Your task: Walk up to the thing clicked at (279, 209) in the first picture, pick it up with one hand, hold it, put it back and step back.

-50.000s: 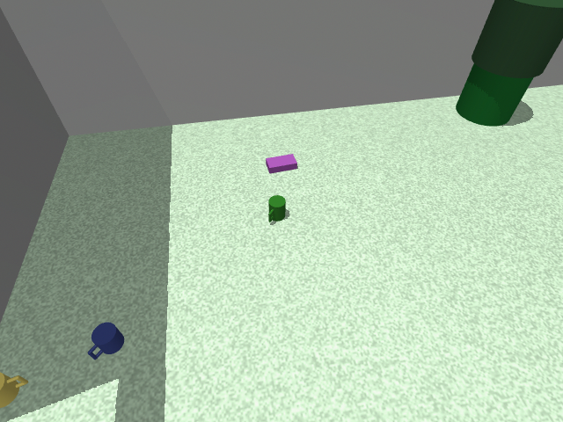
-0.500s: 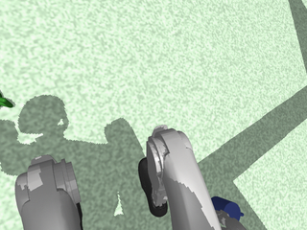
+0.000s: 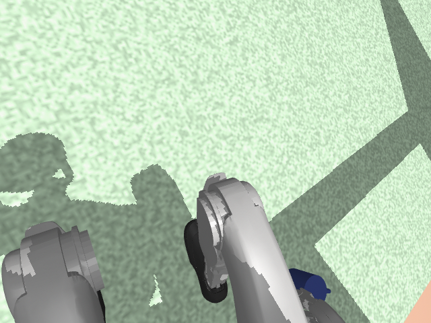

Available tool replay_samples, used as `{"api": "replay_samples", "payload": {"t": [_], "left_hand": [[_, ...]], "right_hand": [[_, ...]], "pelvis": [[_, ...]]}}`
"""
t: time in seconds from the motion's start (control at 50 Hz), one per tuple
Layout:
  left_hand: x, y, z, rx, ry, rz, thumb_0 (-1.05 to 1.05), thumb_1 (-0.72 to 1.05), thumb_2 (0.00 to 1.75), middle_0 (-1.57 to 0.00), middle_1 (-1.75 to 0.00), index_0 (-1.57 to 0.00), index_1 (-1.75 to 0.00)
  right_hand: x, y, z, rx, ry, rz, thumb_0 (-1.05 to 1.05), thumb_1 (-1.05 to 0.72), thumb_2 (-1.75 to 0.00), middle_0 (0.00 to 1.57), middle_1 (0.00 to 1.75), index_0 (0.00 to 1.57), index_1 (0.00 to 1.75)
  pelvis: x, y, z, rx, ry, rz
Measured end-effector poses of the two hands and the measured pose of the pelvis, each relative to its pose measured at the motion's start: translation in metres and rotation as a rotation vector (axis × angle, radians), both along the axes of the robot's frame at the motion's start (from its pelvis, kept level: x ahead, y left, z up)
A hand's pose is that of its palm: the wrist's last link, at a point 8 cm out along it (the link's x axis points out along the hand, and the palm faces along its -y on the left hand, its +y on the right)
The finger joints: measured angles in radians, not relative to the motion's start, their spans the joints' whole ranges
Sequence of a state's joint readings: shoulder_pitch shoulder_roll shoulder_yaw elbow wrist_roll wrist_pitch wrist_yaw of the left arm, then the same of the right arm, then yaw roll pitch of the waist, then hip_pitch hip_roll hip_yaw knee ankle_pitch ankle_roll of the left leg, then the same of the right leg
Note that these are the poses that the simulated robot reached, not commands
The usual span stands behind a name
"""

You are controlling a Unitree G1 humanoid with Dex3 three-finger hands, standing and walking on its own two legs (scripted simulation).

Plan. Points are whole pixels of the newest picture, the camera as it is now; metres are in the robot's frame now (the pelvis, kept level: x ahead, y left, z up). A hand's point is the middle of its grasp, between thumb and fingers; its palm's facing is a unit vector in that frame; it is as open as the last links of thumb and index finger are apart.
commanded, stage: rest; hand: left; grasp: from above
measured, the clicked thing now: out of the picture +0.46 +0.32 -0.26
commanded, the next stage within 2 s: open in 0.02 s
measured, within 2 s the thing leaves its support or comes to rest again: neither
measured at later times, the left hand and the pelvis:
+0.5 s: hand out of the picture +0.46 +0.33 -0.22, palm faces -0.45 -0.12 -0.88, open 11.7 cm; pelvis -0.01 +0.00 +0.00, yaw -1 degrees
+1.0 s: hand out of the picture +0.46 +0.33 -0.22, palm faces -0.46 -0.13 -0.88, open 13.0 cm; pelvis +0.00 +0.00 +0.00, yaw -1 degrees
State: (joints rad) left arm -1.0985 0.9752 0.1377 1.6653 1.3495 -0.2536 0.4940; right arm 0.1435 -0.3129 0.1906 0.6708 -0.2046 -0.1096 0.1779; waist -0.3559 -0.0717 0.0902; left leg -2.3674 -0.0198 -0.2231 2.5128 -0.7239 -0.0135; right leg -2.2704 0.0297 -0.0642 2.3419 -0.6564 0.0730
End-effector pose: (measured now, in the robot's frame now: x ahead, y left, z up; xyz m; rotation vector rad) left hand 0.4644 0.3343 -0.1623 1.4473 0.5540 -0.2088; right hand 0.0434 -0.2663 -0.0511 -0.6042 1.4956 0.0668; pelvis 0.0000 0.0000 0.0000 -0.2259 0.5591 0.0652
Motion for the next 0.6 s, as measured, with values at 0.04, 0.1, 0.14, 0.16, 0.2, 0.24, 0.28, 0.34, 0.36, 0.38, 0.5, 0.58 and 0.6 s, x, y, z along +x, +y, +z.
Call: {"api": "replay_samples", "payload": {"t": [0.04, 0.1, 0.14, 0.16, 0.2, 0.24, 0.28, 0.34, 0.36, 0.38, 0.5, 0.58, 0.6], "left_hand": [[0.0, 0.0, 0.0, 0.0, 0.001, 0.0, 0.0, -0.11, 0.73, -0.56, -0.9, -0.57, -0.82], [0.0, 0.0, 0.0, 0.002, 0.0, 0.0, 0.0, -0.11, 0.72, -0.56, -0.9, -0.57, -0.82], [0.0, 0.0, 0.0, 0.003, 0.002, -0.001, 0.0, -0.11, 0.72, -0.56, -0.9, -0.57, -0.83], [0.0, 0.0, 0.0, 0.003, 0.003, -0.001, 0.0, -0.11, 0.72, -0.56, -0.9, -0.57, -0.83], [0.0, 0.0, 0.0, 0.004, 0.005, -0.003, 0.0, -0.11, 0.73, -0.55, -0.91, -0.56, -0.83], [-0.001, -0.001, 0.0, 0.003, 0.006, -0.004, 0.0, -0.1, 0.74, -0.54, -0.92, -0.55, -0.85], [-0.002, -0.001, -0.001, 0.003, 0.01, -0.008, 0.0, -0.1, 0.75, -0.51, -0.94, -0.52, -0.87], [-0.002, -0.002, -0.003, 0.006, 0.018, -0.019, 0.0, -0.12, 0.78, -0.47, -0.98, -0.48, -0.91], [-0.002, -0.003, -0.004, 0.006, 0.018, -0.021, 0.0, -0.13, 0.8, -0.45, -0.99, -0.47, -0.93], [-0.002, -0.003, -0.004, 0.007, 0.014, -0.022, 0.0, -0.14, 0.81, -0.43, -1.0, -0.45, -0.94], [0.001, -0.002, -0.004, 0.01, -0.011, -0.011, 0.0, -0.25, 0.89, -0.32, -1.06, -0.35, -1.02], [0.004, -0.002, -0.005, 0.015, -0.017, -0.003, 0.0, -0.32, 0.95, -0.25, -1.1, -0.28, -1.07], [0.004, -0.001, -0.005, 0.015, -0.019, 0.0, 0.0, -0.33, 0.96, -0.24, -1.12, -0.26, -1.08]], "right_hand": [[0.0, 0.001, 0.0, 0.001, -0.005, 0.006, 0.0, -0.91, -0.9, 0.21, 0.3, 0.2, 0.3], [-0.002, 0.002, 0.001, 0.002, -0.011, 0.013, 0.0, -0.91, -0.9, 0.21, 0.3, 0.2, 0.3], [-0.003, 0.003, 0.001, 0.004, -0.014, 0.017, 0.0, -0.91, -0.9, 0.21, 0.3, 0.2, 0.3], [-0.004, 0.003, 0.002, 0.005, -0.015, 0.018, 0.0, -0.91, -0.9, 0.21, 0.3, 0.2, 0.3], [-0.006, 0.004, 0.002, 0.005, -0.016, 0.019, 0.0, -0.91, -0.9, 0.21, 0.3, 0.2, 0.3], [-0.008, 0.005, 0.002, 0.006, -0.014, 0.023, 0.0, -0.91, -0.9, 0.21, 0.3, 0.2, 0.3], [-0.01, 0.006, 0.003, 0.008, -0.011, 0.024, 0.0, -0.91, -0.9, 0.21, 0.3, 0.2, 0.3], [-0.013, 0.007, 0.003, 0.012, -0.008, 0.026, 0.0, -0.91, -0.9, 0.21, 0.3, 0.2, 0.3], [-0.014, 0.007, 0.004, 0.013, -0.006, 0.027, 0.0, -0.91, -0.9, 0.21, 0.3, 0.2, 0.3], [-0.014, 0.007, 0.004, 0.014, -0.005, 0.028, 0.0, -0.91, -0.9, 0.21, 0.3, 0.2, 0.3], [-0.016, 0.007, 0.005, 0.015, 0.0, 0.032, 0.0, -0.9, -0.9, 0.21, 0.3, 0.2, 0.3], [-0.015, 0.007, 0.005, 0.015, 0.0, 0.033, 0.0, -0.9, -0.9, 0.21, 0.3, 0.2, 0.3], [-0.014, 0.007, 0.005, 0.015, 0.001, 0.034, 0.0, -0.9, -0.9, 0.21, 0.3, 0.2, 0.3]], "pelvis": [[-0.001, 0.0, -0.001, -0.001, -0.006, -0.001], [-0.002, 0.001, -0.001, -0.003, -0.014, -0.002], [-0.003, 0.001, -0.002, -0.004, -0.02, -0.004], [-0.004, 0.001, -0.002, -0.004, -0.022, -0.005], [-0.004, 0.001, -0.003, -0.006, -0.027, -0.006], [-0.005, 0.001, -0.003, -0.008, -0.03, -0.007], [-0.005, 0.001, -0.003, -0.009, -0.032, -0.008], [-0.006, 0.001, -0.003, -0.009, -0.036, -0.009], [-0.006, 0.001, -0.004, -0.009, -0.037, -0.01], [-0.006, 0.001, -0.004, -0.01, -0.038, -0.01], [-0.006, 0.001, -0.005, -0.012, -0.038, -0.013], [-0.005, 0.001, -0.005, -0.015, -0.036, -0.015], [-0.005, 0.001, -0.004, -0.015, -0.035, -0.015]]}}
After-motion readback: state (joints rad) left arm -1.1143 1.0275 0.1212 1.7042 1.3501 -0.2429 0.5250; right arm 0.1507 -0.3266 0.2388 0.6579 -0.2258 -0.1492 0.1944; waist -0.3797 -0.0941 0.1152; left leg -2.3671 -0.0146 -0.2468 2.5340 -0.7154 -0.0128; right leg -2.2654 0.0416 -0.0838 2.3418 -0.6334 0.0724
